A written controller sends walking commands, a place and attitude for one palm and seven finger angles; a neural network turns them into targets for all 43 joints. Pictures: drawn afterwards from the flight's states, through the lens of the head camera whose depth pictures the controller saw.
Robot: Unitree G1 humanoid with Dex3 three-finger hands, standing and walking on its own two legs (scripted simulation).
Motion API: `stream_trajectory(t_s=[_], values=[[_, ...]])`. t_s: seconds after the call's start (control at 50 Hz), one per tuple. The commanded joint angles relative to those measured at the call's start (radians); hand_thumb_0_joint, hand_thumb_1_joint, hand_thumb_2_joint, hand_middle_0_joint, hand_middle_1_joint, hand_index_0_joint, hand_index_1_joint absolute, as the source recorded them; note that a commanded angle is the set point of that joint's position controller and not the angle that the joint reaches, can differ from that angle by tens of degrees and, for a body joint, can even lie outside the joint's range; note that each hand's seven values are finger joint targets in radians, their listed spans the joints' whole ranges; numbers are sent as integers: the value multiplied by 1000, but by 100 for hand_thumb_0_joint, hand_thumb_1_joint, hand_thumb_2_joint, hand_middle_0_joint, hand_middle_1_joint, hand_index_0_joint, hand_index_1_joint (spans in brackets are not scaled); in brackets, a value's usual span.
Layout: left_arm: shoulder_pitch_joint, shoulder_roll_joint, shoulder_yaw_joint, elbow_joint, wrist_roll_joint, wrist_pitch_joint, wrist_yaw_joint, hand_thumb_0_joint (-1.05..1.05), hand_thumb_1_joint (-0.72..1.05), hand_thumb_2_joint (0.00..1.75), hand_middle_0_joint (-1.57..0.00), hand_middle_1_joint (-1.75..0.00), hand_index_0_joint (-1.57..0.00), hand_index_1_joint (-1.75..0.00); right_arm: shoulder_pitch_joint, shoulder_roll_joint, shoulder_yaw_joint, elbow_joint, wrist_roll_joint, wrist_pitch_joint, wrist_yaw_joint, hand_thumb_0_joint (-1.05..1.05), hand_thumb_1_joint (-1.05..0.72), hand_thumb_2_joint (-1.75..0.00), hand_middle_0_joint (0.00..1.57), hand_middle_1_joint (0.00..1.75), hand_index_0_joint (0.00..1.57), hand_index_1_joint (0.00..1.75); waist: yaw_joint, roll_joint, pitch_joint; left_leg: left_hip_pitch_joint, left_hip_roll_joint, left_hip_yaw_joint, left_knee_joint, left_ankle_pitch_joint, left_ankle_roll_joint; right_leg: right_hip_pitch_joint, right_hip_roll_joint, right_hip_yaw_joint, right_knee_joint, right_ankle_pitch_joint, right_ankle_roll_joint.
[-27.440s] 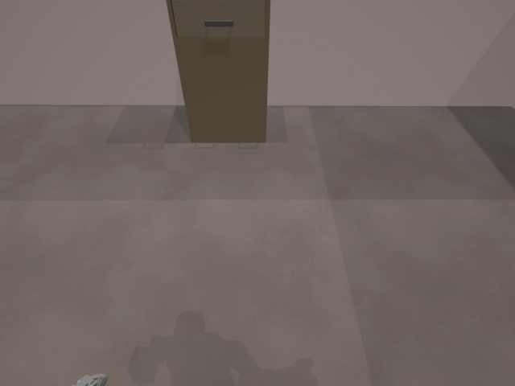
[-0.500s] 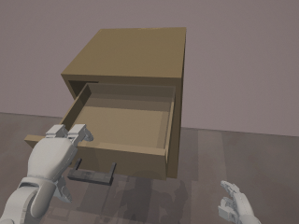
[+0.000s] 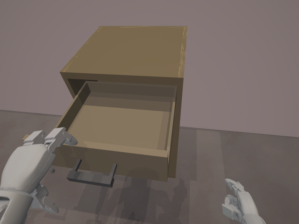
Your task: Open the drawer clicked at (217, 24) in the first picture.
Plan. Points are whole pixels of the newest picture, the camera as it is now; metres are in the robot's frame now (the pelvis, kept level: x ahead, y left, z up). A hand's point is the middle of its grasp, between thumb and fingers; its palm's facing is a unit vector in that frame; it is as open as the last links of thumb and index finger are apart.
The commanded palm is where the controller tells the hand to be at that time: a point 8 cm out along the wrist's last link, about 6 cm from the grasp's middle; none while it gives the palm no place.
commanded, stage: draw the hand back to the body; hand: left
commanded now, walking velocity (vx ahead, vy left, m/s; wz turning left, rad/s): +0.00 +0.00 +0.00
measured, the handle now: (93, 171) +0.25 +0.22 -0.03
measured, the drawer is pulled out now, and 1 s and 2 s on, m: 0.30 0.30 0.30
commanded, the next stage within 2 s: step back with the hand held close in 0.96 s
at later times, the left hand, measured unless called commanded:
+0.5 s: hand (63, 153) +0.21 +0.21 +0.16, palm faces +0.33 -0.84 -0.43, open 10.9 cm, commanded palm +0.16 +0.26 +0.18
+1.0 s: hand (61, 159) +0.19 +0.21 +0.16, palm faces +0.38 -0.82 -0.43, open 7.5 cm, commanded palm +0.15 +0.25 +0.18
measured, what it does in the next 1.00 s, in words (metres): stands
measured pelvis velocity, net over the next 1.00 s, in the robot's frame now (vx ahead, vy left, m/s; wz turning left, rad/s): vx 0.02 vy -0.03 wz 0.01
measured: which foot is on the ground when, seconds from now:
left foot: down 0.00-1.00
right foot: down 0.00-1.00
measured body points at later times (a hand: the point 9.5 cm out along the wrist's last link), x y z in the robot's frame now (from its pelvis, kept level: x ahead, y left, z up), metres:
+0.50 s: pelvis +0.02 -0.01 +0.01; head +0.02 -0.04 +0.46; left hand +0.19 +0.26 +0.18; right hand +0.21 -0.23 -0.08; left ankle +0.00 +0.11 -0.73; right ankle -0.03 -0.12 -0.73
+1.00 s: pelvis +0.02 -0.03 +0.01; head +0.01 -0.06 +0.45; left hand +0.17 +0.25 +0.18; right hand +0.22 -0.24 -0.08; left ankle +0.00 +0.11 -0.73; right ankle -0.03 -0.12 -0.73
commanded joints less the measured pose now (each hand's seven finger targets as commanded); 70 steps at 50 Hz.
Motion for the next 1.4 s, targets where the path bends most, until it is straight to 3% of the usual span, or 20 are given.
stream_trajectory(t_s=[0.0, 0.02, 0.06, 0.12, 0.18, 0.24, 0.34, 0.42, 0.5, 0.64, 0.74, 0.82, 0.84, 1.04, 1.06, 1.08, 1.12, 1.24, 1.3, 1.38], values=[[-80, -92, 144, -84, -579, -56, 66, 0, -40, 34, -29, -113, -29, -113, -62, -39, -18, -167, 9, -156, -47, 0, -90, -90, 20, 30, 20, 30, -66, -53, -30, 197, 47, -17, -116, 145, 12, -46, -7, -28, -102, 112, -18], [-82, -86, 149, -181, -635, -70, 73, 0, -36, 36, -29, -111, -29, -111, -63, -34, -15, -177, 8, -166, -61, 0, -90, -90, 20, 30, 20, 30, -59, -117, -52, 192, 47, -24, -138, 157, 11, -10, -21, -36, -114, 123, -10], [-117, -66, 166, -263, -658, -105, 87, 0, -29, 39, -29, -107, -29, -107, -67, -40, -10, -173, 0, -213, -76, 0, -90, -90, 20, 30, 20, 30, -46, -120, -106, 201, 39, -15, -144, 171, 12, 24, -26, -29, -118, 145, -7], [-64, -81, 150, -322, -672, -110, 93, 0, -18, 43, -28, -100, -28, -100, -63, -34, -6, -155, -9, -258, -75, 0, -90, -90, 20, 30, 20, 30, -37, -41, -88, 190, 39, -10, -152, 260, 7, 49, -39, -24, -113, 225, -11], [-62, -77, 172, -281, -676, -103, 92, 0, -8, 48, -27, -93, -27, -93, -56, -30, -2, -122, -10, -273, -69, 0, -90, -90, 20, 30, 20, 30, -39, 22, -3, 156, 39, -12, -162, 269, -5, 38, -38, -26, -130, 237, -19], [-54, -71, 205, -225, -685, -98, 83, 0, 2, 52, -26, -86, -26, -86, -57, -28, -7, -106, -11, -268, -65, 0, -90, -90, 20, 30, 20, 30, -36, -28, 26, 143, 39, -13, -163, 277, -8, 44, -32, -30, -146, 255, -20], [-8, -99, 198, -231, -698, -103, 59, 0, 20, 60, -25, -75, -25, -75, -65, -33, -22, -107, -6, -258, -56, 0, -90, -90, 20, 30, 20, 30, -37, -24, -60, 195, 40, 4, -142, 354, -3, 70, -34, -23, -138, 341, -12], [28, -79, 216, -262, -699, -105, 61, 0, 34, 66, -24, -66, -24, -66, -62, -37, -35, -108, -5, -257, -56, 0, -90, -90, 20, 30, 20, 30, -35, -90, -122, 219, 39, 13, -128, 398, 6, 86, -38, -23, -128, 406, -2], [32, -70, 237, -240, -700, -98, 67, 0, 48, 72, -23, -57, -23, -57, -63, -35, -37, -98, -4, -248, -62, 0, -90, -90, 20, 30, 20, 30, -38, -102, -94, 216, 33, 20, -123, 395, 7, 70, -36, -24, -139, 423, 2], [0, -54, 256, -243, -701, -93, 68, 0, 73, 82, -21, -41, -21, -41, -72, -33, -37, -97, 0, -239, -69, 0, -90, -90, 20, 30, 20, 30, -38, -44, -75, 223, 26, 24, -124, 383, 5, 64, -42, -12, -149, 426, 2], [-7, -72, 232, -228, -704, -85, 62, 0, 90, 90, -20, -30, -20, -30, -82, -34, -36, -100, -2, -235, -65, 0, -90, -90, 20, 30, 20, 30, -39, -73, -58, 218, 27, 20, -128, 378, 9, 61, -41, -14, -152, 430, 5], [-5, -64, 239, -225, -706, -88, 61, 0, 90, 90, -20, -30, -20, -30, -80, -33, -35, -109, -2, -229, -66, 0, -90, -90, 20, 30, 20, 30, -38, -113, -63, 215, 27, 20, -136, 341, 12, 63, -44, -12, -153, 407, 10], [-17, -48, 255, -227, -704, -89, 62, 0, 90, 90, -20, -30, -20, -30, -88, -32, -34, -103, -3, -230, -68, 0, -90, -90, 20, 30, 20, 30, -35, -75, -56, 215, 23, 22, -135, 331, 10, 61, -43, -7, -164, 394, 6], [-21, -63, 238, -226, -706, -95, 61, 0, 90, 90, -20, -30, -20, -30, -93, -28, -34, -105, 0, -234, -68, 0, -90, -90, 20, 30, 20, 30, -38, -50, -35, 217, 23, 19, -142, 279, 8, 42, -41, 0, -190, 316, 5], [-153, 80, 386, -301, -698, -142, 70, 0, 90, 90, -20, -30, -20, -30, -38, -58, -35, -128, 5, -214, -63, 0, -90, -90, 20, 30, 20, 30, -81, -86, 70, 139, 29, 2, -95, 191, 25, -83, -92, 120, -251, 385, -2], [-64, -6, 326, -189, -692, -149, 59, 0, 90, 90, -20, -30, -20, -30, -36, -38, -35, -102, -1, -197, -60, 0, -90, -90, 20, 30, 20, 30, -93, -151, 47, 133, 23, -13, -68, 160, 26, -74, -116, 110, -251, 394, -5], [-17, -41, 283, -164, -684, -146, 51, 0, 90, 90, -20, -30, -20, -30, -52, -43, -39, -124, 5, -181, -54, 0, -90, -90, 20, 30, 20, 30, -94, -214, 29, 128, 19, -8, -52, 154, 25, -71, -133, 120, -242, 422, -3], [106, -25, 306, -261, -684, -171, 58, 0, 90, 90, -20, -30, -20, -30, -68, -64, -59, -161, 7, -155, -50, 0, -90, -90, 20, 30, 20, 30, -82, -68, -123, 137, 64, -19, -113, 377, 26, 26, -109, 71, -132, 459, 5], [148, -2, 336, -307, -685, -174, 68, 0, 90, 90, -20, -30, -20, -30, -68, -57, -64, -181, 9, -144, -51, 0, -90, -90, 20, 30, 20, 30, -82, -102, -159, 116, 80, -31, -114, 436, 25, 45, -94, 52, -93, 459, 9], [189, 18, 363, -354, -688, -179, 80, 0, 90, 90, -20, -30, -20, -30, -61, -54, -69, -195, 8, -139, -56, 0, -90, -90, 20, 30, 20, 30, -82, -58, -193, 89, 99, -51, -119, 486, 24, 55, -80, 29, -41, 433, 8]])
